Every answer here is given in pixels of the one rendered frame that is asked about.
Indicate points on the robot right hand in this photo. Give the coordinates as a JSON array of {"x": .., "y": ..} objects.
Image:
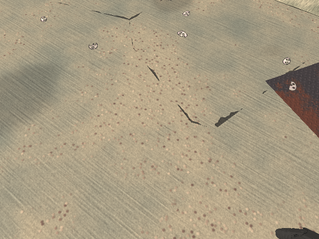
[{"x": 296, "y": 233}]

